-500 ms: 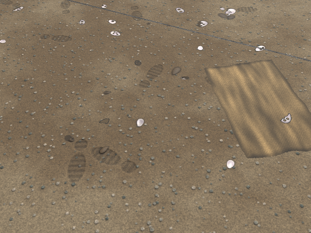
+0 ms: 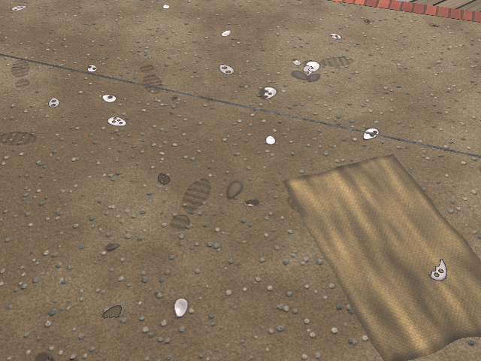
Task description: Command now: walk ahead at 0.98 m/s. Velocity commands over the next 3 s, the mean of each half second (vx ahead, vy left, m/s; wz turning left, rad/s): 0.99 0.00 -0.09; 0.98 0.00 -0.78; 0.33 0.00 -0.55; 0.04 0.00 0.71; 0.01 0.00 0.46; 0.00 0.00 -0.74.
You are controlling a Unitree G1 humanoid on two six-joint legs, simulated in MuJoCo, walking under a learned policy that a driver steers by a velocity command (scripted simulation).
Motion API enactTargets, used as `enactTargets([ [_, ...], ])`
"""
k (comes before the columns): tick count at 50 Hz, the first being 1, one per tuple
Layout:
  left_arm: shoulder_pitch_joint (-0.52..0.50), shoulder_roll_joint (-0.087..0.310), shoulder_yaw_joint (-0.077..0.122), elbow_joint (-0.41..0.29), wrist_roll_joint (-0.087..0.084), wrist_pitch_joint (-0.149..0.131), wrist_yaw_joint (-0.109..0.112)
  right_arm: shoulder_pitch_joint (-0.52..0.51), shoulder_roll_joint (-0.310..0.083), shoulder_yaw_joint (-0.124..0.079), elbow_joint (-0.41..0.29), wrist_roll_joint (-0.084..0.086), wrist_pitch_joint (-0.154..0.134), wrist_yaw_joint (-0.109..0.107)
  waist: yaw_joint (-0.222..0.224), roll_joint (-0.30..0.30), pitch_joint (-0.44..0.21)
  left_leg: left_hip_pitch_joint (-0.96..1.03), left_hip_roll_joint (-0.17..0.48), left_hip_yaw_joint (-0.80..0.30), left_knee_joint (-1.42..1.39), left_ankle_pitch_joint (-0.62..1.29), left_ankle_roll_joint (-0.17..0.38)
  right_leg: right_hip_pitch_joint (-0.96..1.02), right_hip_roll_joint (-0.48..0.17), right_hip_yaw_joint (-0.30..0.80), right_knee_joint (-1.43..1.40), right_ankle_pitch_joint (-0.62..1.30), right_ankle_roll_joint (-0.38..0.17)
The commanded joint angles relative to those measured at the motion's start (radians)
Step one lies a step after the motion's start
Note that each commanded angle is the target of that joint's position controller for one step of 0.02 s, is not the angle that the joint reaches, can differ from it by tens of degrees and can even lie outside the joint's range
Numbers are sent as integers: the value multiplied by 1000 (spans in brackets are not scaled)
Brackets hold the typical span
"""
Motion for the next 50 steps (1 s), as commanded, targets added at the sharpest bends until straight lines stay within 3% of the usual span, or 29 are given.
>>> enactTargets([
  [1, -92, 28, -2, -67, -4, -20, -14, -65, -132, -11, -89, 15, -32, -23, 31, 23, 170, -262, 225, -126, -257, 164, 140, 176, 25, -53, -259, 235, 15],
  [5, -241, 35, -2, -127, -25, -35, -53, 25, -166, -14, -67, 19, -2, -36, -12, 37, 222, 23, 291, -97, -253, 274, 123, 150, 79, -70, -514, 206, 3],
  [7, -223, 67, 13, -146, -28, -39, -66, 20, -192, -20, -70, 3, 19, -38, 25, 85, 179, 166, 325, -84, -145, 636, 106, 190, 135, -104, -546, 86, -26],
  [9, -24, 145, 48, -119, -42, -28, -55, 0, -227, -29, -69, -37, 44, -37, 150, 187, 18, 266, 337, -73, 126, 1129, 89, 391, 208, -138, -484, -70, -73],
  [10, 216, 192, 72, -57, -47, -16, -42, -55, -225, -27, -84, -47, 56, -37, 277, 210, -104, 145, 309, -38, 407, 1188, 64, 685, 207, -132, -472, -85, -103],
  [11, 446, 283, 90, 3, -29, 1, -23, -58, -158, -4, -127, -58, 47, -37, 320, 64, -289, -173, 247, -44, 793, 835, 55, 1091, -7, 150, -394, -262, -138],
  [12, 488, 296, 99, 26, -12, -10, -39, 116, 31, 42, -117, 0, 5, -9, 186, -363, -487, -572, 15, -161, 1185, -91, 0, 1432, -218, 762, -645, -763, -331],
  [13, 475, 179, 76, 49, 1, -13, -36, 16, -110, 13, -126, 47, -29, -8, 230, -253, -402, -691, 75, -258, 1224, -117, 61, 1392, -176, 856, -796, -853, -256],
  [14, 410, 125, 62, 47, 11, -15, -33, -155, -159, 1, -184, 79, -41, -9, 223, -166, -211, -754, 119, -218, 1228, -95, 78, 1243, -152, 652, -781, -692, -212],
  [15, 330, 111, 56, 48, 21, -24, -43, -243, -133, 10, -221, 60, -46, -14, 177, 37, -101, -728, 160, -200, 1160, -47, 80, 1042, -117, 528, -806, -503, -195],
  [16, 264, 82, 48, 45, 29, -34, -50, -266, -116, 5, -229, 38, -39, -17, 121, 81, -53, -679, 201, -199, 1081, 4, 76, 892, -78, 428, -816, -410, -190],
  [17, 221, 54, 38, 48, 37, -36, -53, -228, -96, 6, -226, 30, -22, -11, 66, 56, -23, -623, 232, -204, 1052, 29, 68, 782, -47, 367, -834, -386, -188],
  [19, 210, 37, 29, 65, 6, -30, -55, -219, -67, 8, -233, 13, 2, -14, 18, 23, 47, -617, 257, -175, 977, 19, 42, 653, -2, 306, -887, -372, -204],
  [22, 267, 86, 40, 77, -2, -32, -32, -357, -88, 13, -293, -13, 3, -24, 36, 40, 152, -717, 271, -147, 775, 157, -29, 572, 9, 260, -954, -295, -226],
  [24, 300, 98, 44, 73, -5, -31, -11, -476, -99, 13, -328, -18, -14, -17, 72, 38, 172, -645, 238, -123, 545, 345, -64, 525, 54, 185, -958, -185, -201],
  [27, 376, 141, 57, 76, -23, -31, 3, -599, -90, 17, -366, 3, -34, 1, 121, 14, 161, -433, 158, -89, 310, 524, -95, 492, 68, 157, -966, -188, -164],
  [31, 421, 139, 65, 90, -33, 1, 18, -625, -164, -15, -395, 27, -39, 0, 108, -40, 154, -432, 138, -142, 161, 415, -96, 755, 2, 234, -841, -142, -129],
  [33, 408, 153, 71, 86, -4, 28, 19, -446, -235, -52, -367, 36, -42, -10, 5, -78, 25, -244, 104, -116, 197, 231, -61, 817, 24, 232, -594, 183, -94],
  [34, 355, 154, 66, 57, 19, 37, 14, -232, -264, -69, -331, 41, -35, -21, -118, -99, -126, 28, 158, -127, 273, 166, -36, 699, 69, 202, -335, 210, -58],
  [35, 360, 61, 36, 11, 56, 26, 8, -1, -345, -84, -292, 30, -18, -37, -164, 90, -341, 381, 349, -368, 315, -66, -26, 476, 135, 144, 37, -75, -44],
  [36, 540, -68, 5, -31, -47, -2, -4, -7, -394, -95, -279, -9, -19, -13, -17, 619, -503, 615, 570, -1016, 15, -540, 156, 136, 230, 141, 381, -514, -13],
  [37, 455, 47, 22, -13, -84, 2, 12, -88, -255, -71, -305, -9, -16, -12, -51, 435, -344, 508, 525, -990, -74, -658, 115, 28, 148, 146, 475, -459, -27],
  [38, 311, 92, 33, -41, -75, 6, 15, -135, -190, -58, -302, -1, -12, -17, -74, 285, -186, 377, 495, -770, -46, -474, 77, -25, 119, 97, 488, -393, -29],
  [39, 231, 92, 36, -59, -49, 14, 16, -178, -183, -58, -286, -9, -8, -15, -50, 82, -88, 207, 456, -592, -33, -212, 62, 25, 69, 82, 439, -346, -26],
  [40, 203, 88, 45, -77, -29, 21, 8, -222, -157, -54, -269, -22, -8, -15, -8, 79, -40, 82, 422, -475, -32, -67, 68, 77, 31, 90, 361, -308, -26],
  [42, 223, 47, 50, -87, -46, 58, -10, -271, -94, -43, -237, -22, -9, -12, 47, 125, 23, -37, 369, -288, -68, 38, 50, 138, -18, 87, 309, -306, -27],
  [44, 192, 22, 44, -123, -44, 85, -17, -289, -116, -53, -218, -1, -12, -9, 69, 125, 87, -97, 387, -188, -110, 129, 63, 91, -46, 71, 289, -289, -19],
  [48, 95, 54, 44, -178, -26, 86, -30, -342, -177, -64, -231, -21, -9, -23, 92, 63, 182, -161, 341, 41, -156, 315, 53, 66, -26, 26, 93, -70, 5],
  [50, 16, 66, 45, -202, -6, 75, -50, -345, -217, -68, -240, -15, -2, -40, 72, 24, 206, -174, 300, 148, -129, 486, 20, 167, 24, -76, -125, 59, -1],
])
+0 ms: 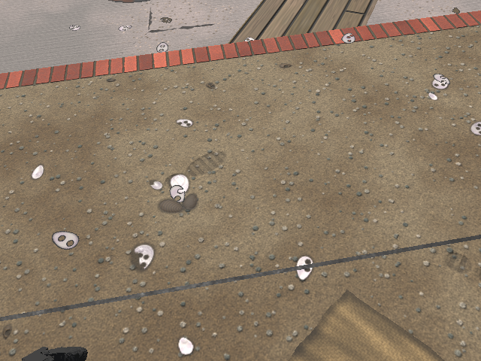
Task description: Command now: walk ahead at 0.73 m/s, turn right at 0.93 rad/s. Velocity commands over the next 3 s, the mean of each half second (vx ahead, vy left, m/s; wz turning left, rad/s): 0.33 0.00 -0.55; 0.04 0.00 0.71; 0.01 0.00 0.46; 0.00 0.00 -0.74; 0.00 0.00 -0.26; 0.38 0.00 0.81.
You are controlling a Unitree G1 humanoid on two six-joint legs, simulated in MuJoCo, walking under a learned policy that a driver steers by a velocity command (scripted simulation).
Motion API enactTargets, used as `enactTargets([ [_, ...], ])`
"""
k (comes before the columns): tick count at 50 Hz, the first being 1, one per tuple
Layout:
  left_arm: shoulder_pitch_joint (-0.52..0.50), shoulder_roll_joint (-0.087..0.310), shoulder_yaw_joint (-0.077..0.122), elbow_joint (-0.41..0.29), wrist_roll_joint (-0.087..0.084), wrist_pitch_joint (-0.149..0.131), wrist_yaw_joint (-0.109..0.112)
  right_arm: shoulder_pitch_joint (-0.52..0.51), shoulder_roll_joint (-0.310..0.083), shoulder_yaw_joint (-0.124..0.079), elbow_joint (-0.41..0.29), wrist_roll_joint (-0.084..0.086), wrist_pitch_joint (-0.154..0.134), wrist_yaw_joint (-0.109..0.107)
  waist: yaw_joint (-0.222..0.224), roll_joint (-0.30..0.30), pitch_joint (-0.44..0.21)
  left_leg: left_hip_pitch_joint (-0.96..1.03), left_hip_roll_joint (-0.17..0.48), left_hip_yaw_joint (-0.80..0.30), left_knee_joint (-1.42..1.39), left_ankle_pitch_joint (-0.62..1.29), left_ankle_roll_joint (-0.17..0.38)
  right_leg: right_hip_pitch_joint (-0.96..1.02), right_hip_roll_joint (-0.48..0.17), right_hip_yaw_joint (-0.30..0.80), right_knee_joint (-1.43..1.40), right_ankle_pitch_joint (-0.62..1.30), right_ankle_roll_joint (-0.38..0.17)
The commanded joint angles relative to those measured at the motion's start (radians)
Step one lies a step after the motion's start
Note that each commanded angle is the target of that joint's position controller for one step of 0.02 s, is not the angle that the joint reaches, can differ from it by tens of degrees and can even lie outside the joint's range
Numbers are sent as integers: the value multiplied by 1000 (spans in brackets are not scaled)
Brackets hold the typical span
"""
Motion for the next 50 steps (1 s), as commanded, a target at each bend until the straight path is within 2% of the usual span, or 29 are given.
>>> enactTargets([
  [1, -30, -4, -11, -66, 22, -15, -36, -218, -133, -9, -138, 4, -20, -21, 89, 13, 127, -244, 212, 6, -114, 652, 103, 205, 43, -87, -260, 198, -6],
  [3, 10, 30, 8, -63, 18, -18, -55, -181, -204, -23, -140, 20, -8, -33, 113, 68, 52, -138, 222, 24, 13, 990, 83, 339, 134, -159, -335, 183, -26],
  [5, 227, 123, 54, -23, 6, -5, -54, -208, -247, -39, -164, 42, 18, -36, 235, 135, -68, -118, 254, 9, 315, 1238, 79, 576, 210, -174, -350, 78, -76],
  [6, 409, 197, 95, 21, 8, 5, -34, -234, -221, -35, -179, 48, 18, -28, 327, 103, -154, -233, 232, -8, 589, 1113, 48, 841, 233, -131, -421, 136, -117],
  [7, 373, 232, 98, 33, -5, 11, -5, -178, -77, 1, -179, 31, 8, -12, 253, -117, -108, -426, 68, -33, 935, 42, -8, 958, 131, 54, -511, 389, -162],
  [8, 241, 291, 81, -52, 45, -2, -4, -13, 6, 31, -210, -5, -15, 4, 77, -311, -224, -695, -67, -192, 1299, -374, -35, 1114, -60, 507, -461, 846, -347],
  [9, 238, 273, 83, -102, 65, -15, -22, -23, -113, 20, -248, 10, -34, 9, 133, -178, -487, -724, -55, -387, 1340, -294, -10, 1180, -166, 762, -652, 498, -426],
  [10, 193, 242, 78, -115, 47, -27, -30, -148, -151, 12, -277, 25, -36, 2, 140, -26, -395, -754, -30, -395, 1252, -197, 10, 1076, -132, 759, -737, 219, -376],
  [11, 140, 198, 69, -113, 18, -34, -27, -210, -131, 13, -289, 17, -24, -15, 102, 102, -258, -777, 5, -388, 1149, -127, 9, 926, -80, 694, -765, 71, -314],
  [12, 95, 164, 56, -118, 11, -37, -21, -206, -124, 13, -279, 8, -4, -25, 62, 130, -194, -734, 32, -396, 1088, -93, 1, 790, -47, 639, -772, 87, -282],
  [14, 26, 123, 43, -128, 38, -32, -4, -148, -137, 2, -245, 11, 40, -30, 23, 109, -158, -614, 96, -368, 1004, -64, -15, 592, -35, 466, -758, 306, -246],
  [17, 95, 83, 19, -67, 47, -37, 20, -148, -68, 15, -227, 2, 58, -44, 55, 65, -192, -566, 107, -308, 935, 22, -41, 519, -3, 277, -720, 625, -230],
  [20, 86, 16, -16, -22, 60, -30, 32, -150, -33, 24, -205, 15, 73, -47, 64, 16, -205, -550, 127, -315, 786, 161, -55, 548, 25, 149, -738, 518, -182],
  [22, 63, 20, -15, -9, 72, -25, 36, -199, -39, 22, -214, 24, 78, -43, 90, -12, -157, -550, 134, -326, 662, 243, -55, 554, 27, 110, -773, 354, -149],
  [24, 54, 63, 0, 1, 79, -19, 44, -256, -68, 13, -238, 34, 81, -37, 124, -46, -100, -597, 128, -326, 598, 250, -54, 590, -12, 124, -815, 207, -152],
  [26, 61, 84, 10, 14, 76, -5, 50, -270, -97, 0, -257, 39, 86, -30, 142, -47, -70, -678, 132, -327, 593, 175, -57, 673, -66, 160, -829, 119, -182],
  [28, 65, 79, 13, 23, 64, 8, 55, -268, -99, -7, -272, 36, 95, -21, 148, -35, -53, -748, 141, -325, 608, 91, -60, 749, -113, 182, -821, 85, -206],
  [31, 48, 71, 16, 22, 53, 23, 62, -254, -71, -6, -290, 29, 106, -7, 144, -34, -55, -779, 144, -291, 621, 15, -64, 815, -143, 158, -792, 177, -216],
  [35, 21, 88, 27, 10, 43, 40, 64, -233, -36, 1, -311, 37, 106, 16, 134, -48, -97, -692, 112, -215, 527, -6, -48, 852, -140, 58, -722, 416, -185],
  [38, 10, 110, 39, 10, 25, 46, 60, -213, -40, -3, -325, 47, 105, 35, 119, -71, -128, -574, 62, -153, 363, 30, -6, 857, -141, -6, -645, 488, -139],
  [40, -6, 99, 40, 20, -2, 35, 58, -132, -60, -19, -309, 41, 105, 33, 58, -57, -147, -387, 14, -134, 146, 233, 49, 780, -97, -86, -497, 437, -56],
  [41, 26, 81, 39, 25, 10, 19, 51, -57, -136, -49, -302, 34, 104, 13, 30, 45, -182, -176, 67, -272, 86, 514, 112, 606, -26, -137, -308, 259, 29],
  [42, 2, 5, 16, -37, 69, 3, 39, -29, -308, -86, -323, 15, 105, -6, 76, 382, -217, 73, 350, -682, 148, 1095, 282, 224, 133, -156, 4, -494, 124],
  [43, -63, 37, 15, -44, 79, -13, 30, -26, -259, -70, -355, -10, 93, 1, 12, 297, -334, 143, 414, -787, 149, 1142, 416, 90, 195, 51, 170, -649, 127],
  [44, -90, 73, 24, -40, 47, -16, 26, -60, -227, -64, -356, -5, 85, 8, 13, 186, -303, 125, 359, -692, 143, 1066, 385, 63, 169, 100, 209, -581, 113],
  [45, -86, 73, 24, -29, 37, -16, 33, -120, -201, -61, -359, 21, 86, 2, 47, 132, -241, 78, 291, -623, 141, 961, 326, 43, 157, 98, 169, -496, 110],
  [46, -85, 70, 24, -20, 41, -11, 44, -166, -176, -53, -372, 43, 97, -5, 65, 103, -201, 26, 256, -596, 129, 885, 290, 44, 145, 99, 111, -438, 115],
  [47, -83, 76, 28, -18, 41, -4, 49, -205, -168, -47, -385, 50, 109, -15, 89, 115, -178, -46, 228, -580, 112, 830, 273, 95, 143, 104, 59, -395, 122],
  [50, -66, 54, 21, 0, 33, 1, 48, -225, -186, -54, -404, 35, 127, -30, 104, 141, -173, -111, 181, -589, 102, 785, 257, 169, 197, 97, -85, -316, 146],
])
Over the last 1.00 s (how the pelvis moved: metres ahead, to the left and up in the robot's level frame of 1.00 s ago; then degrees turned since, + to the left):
0.88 -0.06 -0.01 -28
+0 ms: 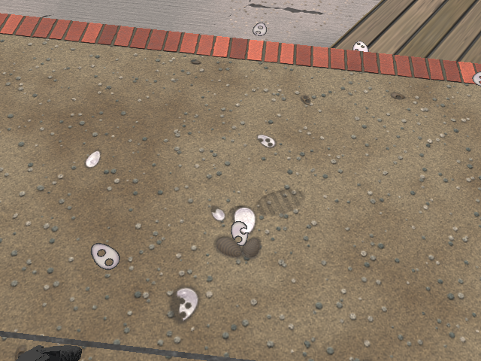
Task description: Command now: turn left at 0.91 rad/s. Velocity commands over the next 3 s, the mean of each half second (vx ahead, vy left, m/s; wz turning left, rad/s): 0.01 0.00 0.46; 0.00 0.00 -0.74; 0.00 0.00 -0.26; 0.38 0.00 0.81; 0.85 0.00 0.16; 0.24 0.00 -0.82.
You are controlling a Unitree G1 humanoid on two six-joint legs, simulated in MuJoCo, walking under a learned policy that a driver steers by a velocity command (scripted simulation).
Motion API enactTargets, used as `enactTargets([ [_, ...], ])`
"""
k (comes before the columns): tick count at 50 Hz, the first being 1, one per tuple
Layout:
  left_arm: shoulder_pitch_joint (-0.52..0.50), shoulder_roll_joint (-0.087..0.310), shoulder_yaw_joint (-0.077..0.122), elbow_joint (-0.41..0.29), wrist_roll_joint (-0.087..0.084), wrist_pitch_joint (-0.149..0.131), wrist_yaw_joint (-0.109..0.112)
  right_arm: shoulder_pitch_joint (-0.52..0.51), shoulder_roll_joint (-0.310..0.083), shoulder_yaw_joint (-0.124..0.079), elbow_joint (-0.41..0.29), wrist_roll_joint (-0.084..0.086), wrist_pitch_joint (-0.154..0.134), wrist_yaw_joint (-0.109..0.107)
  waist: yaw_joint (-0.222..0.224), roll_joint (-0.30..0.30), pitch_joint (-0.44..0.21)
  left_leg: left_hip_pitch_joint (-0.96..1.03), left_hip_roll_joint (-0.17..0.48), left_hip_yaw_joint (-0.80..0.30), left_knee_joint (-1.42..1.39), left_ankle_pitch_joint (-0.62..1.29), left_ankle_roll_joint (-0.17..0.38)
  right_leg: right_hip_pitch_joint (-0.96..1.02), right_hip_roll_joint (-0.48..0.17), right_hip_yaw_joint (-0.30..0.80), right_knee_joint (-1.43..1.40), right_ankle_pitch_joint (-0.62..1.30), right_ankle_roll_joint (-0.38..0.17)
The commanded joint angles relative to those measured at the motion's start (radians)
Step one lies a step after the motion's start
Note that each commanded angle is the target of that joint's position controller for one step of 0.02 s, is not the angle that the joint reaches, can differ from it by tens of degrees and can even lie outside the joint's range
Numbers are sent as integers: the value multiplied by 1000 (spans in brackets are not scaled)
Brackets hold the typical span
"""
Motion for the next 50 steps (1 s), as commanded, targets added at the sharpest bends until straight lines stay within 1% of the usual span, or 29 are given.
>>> enactTargets([
  [1, -21, 55, 11, -59, -7, -14, 6, -19, -179, -54, -87, -1, 1, -23, 11, 121, -206, 273, 217, -272, -57, 636, 165, -84, 32, 33, -131, 71, 23],
  [4, -31, 56, 10, -47, -8, -13, 6, -35, -187, -58, -97, 3, 10, -34, 8, 147, -211, 225, 192, -317, -44, 534, 140, -23, 57, 53, -244, 129, 29],
  [9, -57, 75, 20, -49, -11, -25, -5, -59, -183, -57, -118, -1, 21, -33, -7, 197, -181, 176, 164, -433, -25, 404, 117, 61, 76, 84, -391, 143, 11],
  [12, -1, 99, 32, -31, -10, -39, -17, -90, -163, -45, -130, -3, 22, -30, 4, 226, -199, 175, 148, -447, 25, 383, 94, 186, 47, 63, -539, 191, -18],
  [13, 33, 97, 33, -19, -7, -43, -21, -106, -145, -34, -130, -2, 22, -29, 23, 214, -202, 153, 131, -421, 53, 333, 75, 274, 27, 39, -639, 310, -34],
  [14, 27, 104, 31, -24, 5, -43, -23, -58, -101, -17, -117, -13, 18, -28, 2, 163, -212, 111, 94, -387, 90, 198, 46, 378, -44, 94, -690, 434, -66],
  [15, -8, 127, 23, -54, 24, -38, -22, 20, -26, 10, -98, -43, 13, -23, -43, -43, -228, 49, -15, -267, 248, -140, -5, 455, -217, 294, -748, 594, -137],
  [16, -6, 109, 10, -29, 54, -36, -24, 42, -40, 6, -115, -40, 6, -25, -88, -255, -158, -48, -94, -190, 336, -460, -73, 392, -341, 525, -787, 638, -321],
  [17, -44, 36, -14, -46, 42, -46, -31, 50, -88, -2, -88, -48, 0, -29, -74, -210, -135, -48, -9, -186, 415, -431, -119, 351, -349, 583, -806, 520, -364],
  [18, -51, 10, -24, -46, 23, -45, -35, 8, -110, -9, -71, -50, -2, -26, -55, -152, -124, -38, 26, -145, 401, -366, -140, 351, -285, 488, -790, 442, -322],
  [19, -34, 44, -15, -40, 2, -35, -33, -21, -100, -12, -61, -55, -5, -24, -40, -121, -123, -39, 26, -101, 353, -335, -152, 370, -220, 431, -777, 367, -277],
  [20, -29, 88, -1, -42, -19, -24, -28, -45, -90, -12, -67, -56, -9, -23, -27, -119, -102, -58, 36, -82, 303, -296, -161, 386, -195, 428, -765, 344, -255],
  [22, 29, 185, 36, -44, -28, 3, -14, -83, -66, -8, -64, -35, -21, -19, 4, -121, -84, -46, -9, -16, 236, -283, -155, 394, -145, 407, -747, 378, -239],
  [23, 56, 195, 45, -46, -30, 12, -9, -87, -58, -9, -60, -25, -27, -20, 16, -127, -96, -50, -27, -6, 214, -280, -151, 420, -139, 423, -745, 379, -243],
  [26, 74, 169, 52, -58, -39, 29, 3, -81, -44, -13, -43, -7, -39, -21, 22, -173, -134, -37, -41, -20, 141, -240, -135, 471, -138, 478, -745, 387, -247],
  [29, 53, 156, 61, -74, -54, 46, 14, -39, -37, -19, -13, -4, -56, -11, -4, -176, -171, 61, -47, -13, -26, -129, -106, 456, -115, 492, -714, 423, -226],
  [30, 33, 150, 62, -84, -61, 51, 19, -1, -41, -24, 8, -5, -60, -8, -27, -169, -183, 151, -33, -1, -127, -27, -90, 402, -93, 474, -691, 398, -201],
  [31, 37, 126, 55, -93, -60, 54, 24, 29, -71, -36, 24, -11, -59, -8, -30, -143, -202, 285, 43, -32, -167, 54, -62, 289, -56, 438, -641, 315, -160],
  [32, 56, 70, 39, -106, -52, 54, 21, 22, -136, -48, 14, -34, -51, -13, -8, 52, -186, 377, 237, -209, -189, 114, 30, 97, 37, 306, -463, 84, -107],
  [33, 85, 92, 48, -123, -49, 42, 14, -34, -169, -53, 1, -80, -50, -7, 23, 284, -131, 292, 422, -394, -206, 308, 170, -49, 116, 140, -263, -177, -58],
  [34, 124, 166, 70, -104, -32, 36, 8, -90, -119, -40, -24, -82, -57, -11, 42, 203, -101, 246, 468, -350, -193, 387, 205, -65, 21, 128, -67, -158, -25],
  [35, 149, 186, 80, -78, -36, 41, 4, -135, -68, -25, -34, -68, -58, -20, 57, 135, -93, 231, 401, -237, -170, 396, 166, -54, 7, 106, 7, -97, -12],
  [36, 171, 163, 77, -59, -35, 53, 5, -154, -55, -19, -38, -52, -58, -27, 62, 108, -82, 241, 334, -147, -150, 387, 127, -70, 2, 89, 57, -33, 3],
  [37, 172, 137, 69, -61, -32, 60, 2, -149, -52, -16, -31, -36, -57, -32, 50, 122, -70, 266, 313, -90, -131, 456, 116, -113, -16, 71, 106, 20, 18],
  [39, 119, 96, 47, -96, -40, 61, -11, -97, -69, -18, -18, -36, -48, -38, 9, 137, -53, 282, 287, 5, -130, 560, 130, -147, -49, -3, 81, 75, 43],
  [41, 49, 79, 32, -140, -44, 55, -24, -38, -88, -25, -4, -44, -34, -41, -39, 148, -59, 343, 305, 28, -133, 563, 153, -172, -79, -43, -1, 96, 57],
  [44, 15, 64, 19, -180, -37, 55, -43, -27, -133, -39, 3, -39, -21, -32, -56, 151, -73, 360, 340, 73, -134, 549, 161, -116, -106, -78, -128, 96, 48],
  [47, 28, 76, 23, -189, -36, 65, -53, -58, -162, -50, 6, -21, -25, -12, -38, 163, -78, 309, 351, 152, -112, 562, 136, 9, -93, -137, -253, 110, 15],
  [50, 53, 95, 39, -190, -39, 87, -58, -67, -161, -56, 20, 7, -43, 8, -13, 178, -96, 303, 364, 205, -18, 591, 88, 134, -59, -175, -403, 119, -39],
])
Over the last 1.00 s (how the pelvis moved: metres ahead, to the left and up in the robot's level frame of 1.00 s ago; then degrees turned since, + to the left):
0.35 0.06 0.01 10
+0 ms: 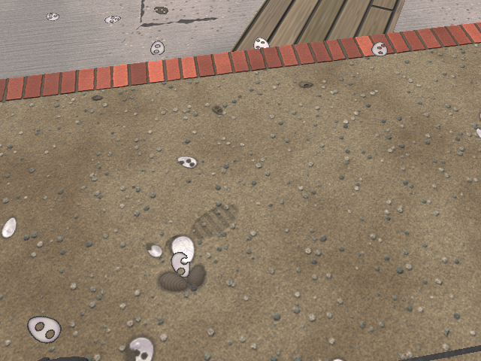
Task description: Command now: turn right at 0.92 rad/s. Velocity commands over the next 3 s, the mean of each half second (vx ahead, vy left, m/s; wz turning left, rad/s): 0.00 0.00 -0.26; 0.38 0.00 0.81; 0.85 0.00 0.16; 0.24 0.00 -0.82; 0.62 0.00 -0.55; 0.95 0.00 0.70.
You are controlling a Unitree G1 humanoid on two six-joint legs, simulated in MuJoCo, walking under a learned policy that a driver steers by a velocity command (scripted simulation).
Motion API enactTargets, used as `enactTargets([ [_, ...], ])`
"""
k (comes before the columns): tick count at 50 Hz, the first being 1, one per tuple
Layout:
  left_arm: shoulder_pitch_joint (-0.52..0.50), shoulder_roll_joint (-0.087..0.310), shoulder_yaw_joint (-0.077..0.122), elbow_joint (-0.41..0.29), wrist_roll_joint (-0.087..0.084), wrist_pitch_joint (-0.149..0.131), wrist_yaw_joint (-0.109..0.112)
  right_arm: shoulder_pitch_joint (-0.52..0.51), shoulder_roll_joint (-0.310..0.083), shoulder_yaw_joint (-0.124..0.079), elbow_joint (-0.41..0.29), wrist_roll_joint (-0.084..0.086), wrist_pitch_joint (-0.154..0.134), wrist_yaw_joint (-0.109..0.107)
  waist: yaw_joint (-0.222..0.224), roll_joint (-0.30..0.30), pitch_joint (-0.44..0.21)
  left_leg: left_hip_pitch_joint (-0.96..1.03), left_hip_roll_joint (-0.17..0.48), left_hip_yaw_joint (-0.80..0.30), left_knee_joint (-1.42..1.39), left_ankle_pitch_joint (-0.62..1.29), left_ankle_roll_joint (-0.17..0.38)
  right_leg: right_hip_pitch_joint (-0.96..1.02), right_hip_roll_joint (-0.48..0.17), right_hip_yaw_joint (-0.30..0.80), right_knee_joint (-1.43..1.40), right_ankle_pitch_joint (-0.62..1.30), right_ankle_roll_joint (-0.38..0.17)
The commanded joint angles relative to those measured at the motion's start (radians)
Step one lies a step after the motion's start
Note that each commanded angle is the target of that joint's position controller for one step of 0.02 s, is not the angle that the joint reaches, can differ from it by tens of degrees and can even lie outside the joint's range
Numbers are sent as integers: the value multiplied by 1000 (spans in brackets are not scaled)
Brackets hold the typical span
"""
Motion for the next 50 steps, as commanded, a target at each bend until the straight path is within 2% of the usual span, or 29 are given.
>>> enactTargets([
  [1, 46, 119, 50, -67, 0, 4, -2, -35, -187, -60, -50, 30, -27, 11, 46, 152, -148, 73, 219, -52, 102, 765, 126, 156, 66, -68, -193, 55, -68],
  [2, 163, 159, 74, -31, 5, 1, 13, -18, -158, -53, -36, 32, -34, 16, 106, 86, -200, -32, 168, -3, 282, 738, 66, 361, 97, -38, -308, 200, -122],
  [3, 253, 287, 111, -29, -1, -5, 38, -7, -110, -37, -68, -6, -43, 17, 128, -143, -240, -347, 63, 15, 576, 189, -28, 629, -78, 265, -348, 696, -223],
  [4, 197, 359, 102, -78, 29, -26, 39, -12, -44, -10, -119, -59, -52, 20, 55, -323, -345, -580, -76, -137, 825, -413, -69, 713, -301, 649, -305, 968, -437],
  [5, 189, 298, 85, -84, 31, -53, 23, -37, -115, -24, -97, -46, -49, 17, 110, -164, -402, -599, -55, -276, 917, -382, -80, 668, -317, 587, -321, 995, -480],
  [6, 161, 284, 86, -59, 35, -66, 20, -86, -127, -23, -127, -15, -51, 7, 98, -153, -347, -613, -55, -302, 861, -266, -52, 563, -269, 577, -397, 599, -445],
  [7, 79, 235, 72, -60, 7, -68, 27, -89, -150, -33, -108, -12, -46, -8, 59, -78, -230, -619, -17, -296, 769, -166, -40, 482, -188, 492, -431, 390, -358],
  [8, 2, 191, 53, -72, -2, -59, 41, -77, -159, -37, -94, -20, -34, -22, 31, -89, -181, -574, -7, -284, 708, -91, -43, 387, -153, 426, -433, 363, -311],
  [10, -46, 155, 27, -79, 22, -56, 58, 7, -145, -34, -47, -28, -15, -17, 0, -100, -206, -442, -30, -235, 716, -4, -67, 294, -121, 316, -422, 513, -302],
  [14, -30, 56, -21, -16, 48, -70, 65, 48, -51, 9, -18, -14, -8, -7, 7, -115, -228, -292, 10, -219, 490, 82, -79, 273, -81, 179, -423, 508, -268],
  [15, -27, 48, -26, -1, 56, -73, 62, 37, -40, 18, -19, -12, -6, -2, 20, -134, -210, -251, 18, -216, 424, 96, -75, 254, -82, 165, -436, 441, -266],
  [17, -18, 94, -15, 20, 67, -77, 55, 2, -84, 12, -40, -1, 0, 3, 50, -156, -146, -226, 13, -204, 364, 79, -60, 220, -115, 187, -466, 291, -284],
  [20, -8, 165, 10, 41, 51, -65, 57, -22, -146, -4, -79, 13, 4, 4, 71, -149, -60, -326, 0, -190, 366, -39, -36, 259, -187, 253, -464, 237, -314],
  [24, -24, 149, 15, 50, 29, -53, 71, 38, -107, 1, -87, 13, 1, 21, 48, -113, -96, -332, -6, -161, 311, -84, -11, 376, -239, 241, -376, 509, -307],
  [26, -55, 143, 19, 47, 15, -45, 79, 95, -95, -2, -76, 17, -1, 31, 10, -102, -125, -240, -38, -122, 149, 38, 18, 379, -212, 174, -297, 539, -256],
  [27, -36, 128, 20, 56, 7, -45, 81, 123, -113, -11, -72, 10, -3, 28, -3, -65, -130, -166, -48, -157, 29, 193, 49, 345, -163, 120, -214, 458, -197],
  [28, -17, 96, 17, 45, 28, -52, 79, 154, -209, -40, -82, 4, -6, 14, 14, 135, -151, -31, 86, -415, -64, 510, 122, 190, -49, 6, 31, 225, -98],
  [29, -117, 59, 3, -20, 68, -63, 75, 172, -311, -61, -103, -7, -16, 14, 0, 354, -131, 111, 287, -765, -80, 873, 320, -144, 155, 2, 268, -303, -6],
  [30, -147, 73, 5, -24, 62, -74, 74, 216, -254, -48, -107, -33, -30, 18, -52, 230, -219, 171, 306, -778, -92, 844, 388, -205, 148, 138, 419, -382, -7],
  [31, -135, 85, 10, -12, 40, -76, 70, 176, -228, -43, -104, -29, -40, 16, -22, 150, -203, 174, 252, -690, -75, 803, 343, -222, 120, 170, 465, -305, -16],
  [32, -100, 91, 15, 7, 34, -85, 62, 169, -205, -45, -94, 6, -39, 9, -1, 68, -225, 195, 185, -644, -95, 485, 290, -244, 92, 173, 412, -206, -26],
  [33, -105, 103, 19, 9, 29, -94, 50, 167, -181, -36, -95, 36, -33, 2, -3, 55, -208, 197, 164, -654, -148, 129, 265, -266, 63, 177, 324, -126, -33],
  [34, -129, 99, 21, 8, 21, -104, 37, 170, -170, -28, -100, 40, -29, -6, -11, 81, -172, 161, 135, -673, -205, -136, 258, -254, 64, 172, 261, -52, -33],
  [35, -149, 93, 21, 5, 15, -117, 25, 178, -176, -26, -105, 31, -27, -12, -16, 115, -130, 139, 125, -699, -249, -243, 261, -256, 80, 158, 210, -8, -28],
  [38, -180, 92, 23, 19, 17, -164, 16, 205, -189, -28, -104, 10, -40, -25, -29, 128, -89, 121, 99, -684, -267, -170, 259, -221, 104, 157, 14, 77, -13],
  [43, -221, 70, 14, 17, 8, -201, 12, 208, -204, -27, -102, 27, -39, -24, -45, 175, -49, -16, 48, -676, -227, -121, 244, -82, 140, 146, -180, 118, 18],
  [46, -221, 83, 16, 4, -4, -215, 11, 180, -195, -22, -113, 36, -34, -17, -35, 185, -38, -109, 36, -722, -197, -118, 225, 57, 146, 143, -255, 128, 20],
  [48, -173, 115, 30, 9, -18, -225, 13, 149, -177, -15, -126, 36, -33, -13, 0, 193, -44, -160, 36, -757, -165, -110, 206, 184, 130, 145, -300, 153, 2],
  [50, 2, 159, 56, 50, -18, -230, 24, 115, -114, 8, -142, 28, -39, -7, 92, 164, -114, -283, -11, -706, -13, -61, 151, 469, 76, 142, -347, 165, -39],
])
Over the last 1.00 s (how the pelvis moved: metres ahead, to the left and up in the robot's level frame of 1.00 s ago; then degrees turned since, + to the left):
0.06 -0.03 -0.01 -14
